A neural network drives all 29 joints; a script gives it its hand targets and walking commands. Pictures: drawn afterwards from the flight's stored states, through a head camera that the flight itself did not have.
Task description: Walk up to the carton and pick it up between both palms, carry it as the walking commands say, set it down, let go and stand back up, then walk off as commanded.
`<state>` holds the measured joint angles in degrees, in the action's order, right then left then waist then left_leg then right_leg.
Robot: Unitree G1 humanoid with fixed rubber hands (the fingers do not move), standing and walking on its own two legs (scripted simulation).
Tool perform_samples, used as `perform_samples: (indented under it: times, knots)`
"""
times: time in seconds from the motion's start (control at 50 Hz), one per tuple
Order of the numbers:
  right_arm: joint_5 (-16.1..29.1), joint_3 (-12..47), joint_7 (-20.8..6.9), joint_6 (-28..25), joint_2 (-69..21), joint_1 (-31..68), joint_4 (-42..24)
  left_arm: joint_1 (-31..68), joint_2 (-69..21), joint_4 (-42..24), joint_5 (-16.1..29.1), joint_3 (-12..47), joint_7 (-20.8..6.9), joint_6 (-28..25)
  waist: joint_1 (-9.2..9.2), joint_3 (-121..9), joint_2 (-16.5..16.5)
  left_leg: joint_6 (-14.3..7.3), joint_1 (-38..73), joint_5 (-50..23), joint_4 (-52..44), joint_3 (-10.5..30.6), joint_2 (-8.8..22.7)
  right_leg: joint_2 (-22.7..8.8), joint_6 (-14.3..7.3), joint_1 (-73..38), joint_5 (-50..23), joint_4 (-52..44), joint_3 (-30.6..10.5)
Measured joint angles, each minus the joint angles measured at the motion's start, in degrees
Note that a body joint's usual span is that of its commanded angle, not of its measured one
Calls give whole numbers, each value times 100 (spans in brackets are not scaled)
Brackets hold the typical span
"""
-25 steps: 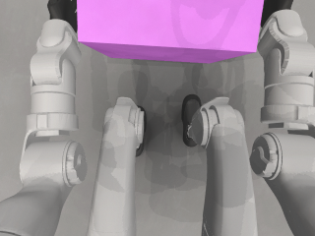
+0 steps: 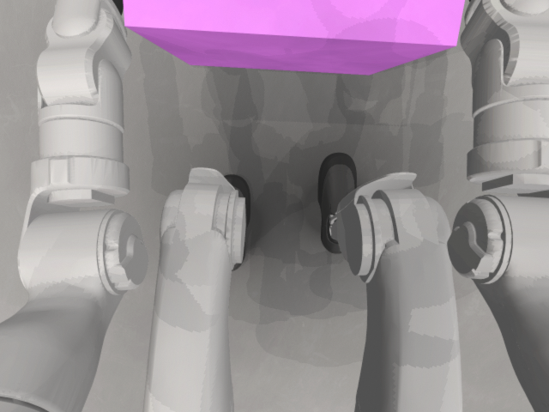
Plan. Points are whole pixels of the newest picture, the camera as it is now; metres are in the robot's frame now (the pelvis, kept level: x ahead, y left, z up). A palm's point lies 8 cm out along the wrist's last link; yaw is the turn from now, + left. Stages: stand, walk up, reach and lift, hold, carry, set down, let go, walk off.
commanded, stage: set down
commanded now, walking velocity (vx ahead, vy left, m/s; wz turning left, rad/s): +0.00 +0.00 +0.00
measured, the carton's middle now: out of the picture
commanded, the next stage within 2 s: none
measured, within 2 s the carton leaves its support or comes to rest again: rests again in 1.24 s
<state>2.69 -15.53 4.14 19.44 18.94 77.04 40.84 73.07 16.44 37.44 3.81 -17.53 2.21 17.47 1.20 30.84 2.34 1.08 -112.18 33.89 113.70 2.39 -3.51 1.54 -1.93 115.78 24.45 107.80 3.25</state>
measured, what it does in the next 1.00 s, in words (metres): lowers itself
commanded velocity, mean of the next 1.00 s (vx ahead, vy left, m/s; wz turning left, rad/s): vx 0.00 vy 0.00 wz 0.00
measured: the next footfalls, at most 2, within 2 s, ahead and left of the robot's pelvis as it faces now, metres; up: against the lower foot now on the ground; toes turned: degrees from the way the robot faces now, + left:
none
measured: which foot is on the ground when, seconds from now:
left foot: down 0.00-1.00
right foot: down 0.00-1.00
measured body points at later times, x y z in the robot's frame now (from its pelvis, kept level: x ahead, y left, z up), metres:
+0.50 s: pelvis +0.00 +0.00 -0.05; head +0.38 +0.00 +0.18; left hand +0.54 +0.20 -0.23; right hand +0.56 -0.18 -0.23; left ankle +0.11 +0.12 -0.42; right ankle +0.15 -0.10 -0.42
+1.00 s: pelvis +0.01 +0.00 -0.06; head +0.38 +0.01 +0.17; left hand +0.54 +0.20 -0.24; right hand +0.57 -0.18 -0.24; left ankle +0.11 +0.12 -0.42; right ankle +0.15 -0.10 -0.42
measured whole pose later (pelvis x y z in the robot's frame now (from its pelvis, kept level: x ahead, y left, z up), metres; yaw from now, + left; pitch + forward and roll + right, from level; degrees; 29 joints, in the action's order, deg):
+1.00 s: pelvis +0.01 +0.00 -0.06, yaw +0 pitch +30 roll -1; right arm 8.4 -10.2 5.1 13.0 22.4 82.7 54.6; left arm 75.9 19.2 45.5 8.1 -12.2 4.6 13.9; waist 1.2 30.1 1.7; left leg 1.2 -118.7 37.7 126.6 1.7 -4.1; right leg 1.5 -1.9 123.0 27.4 120.5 3.2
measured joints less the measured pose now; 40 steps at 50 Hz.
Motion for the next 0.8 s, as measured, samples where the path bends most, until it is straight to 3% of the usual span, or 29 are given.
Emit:
perform_samples:
  times: [0.08, 0.18, 0.36, 0.6, 0.8]
  knots:
    - [292, 266, 131, 52, 70, -409, -196, -233, 165, -252, 336, 512, 205, 267, 0, -36, -49, 1, -19, 168, 336, -1, -43, 0, 0, 25, 190, 344, -9]
    - [317, 266, 142, -106, 75, -300, -167, -232, 161, -241, 376, 456, 235, 40, 0, -64, -61, 1, -25, 180, 553, -12, -52, 0, 0, 26, 164, 533, -9]
    - [303, 90, 79, -327, 98, 595, 1167, 207, 87, 639, -16, -79, 20, -177, 0, -94, -60, 1, -270, 95, 818, -35, -54, 0, 0, 274, 55, 775, -9]
    - [516, 419, 75, -510, 324, 584, 1174, 282, 277, 637, 460, 505, 266, -276, 0, -56, -60, 7, -585, 364, 1134, -58, -55, 0, 0, 662, 284, 1130, -9]
    - [569, 533, 122, -639, 325, 573, 1203, 281, 328, 667, 526, 543, 264, -372, -1, -71, -60, 7, -594, 384, 1275, -67, -60, 0, 0, 665, 296, 1254, -9]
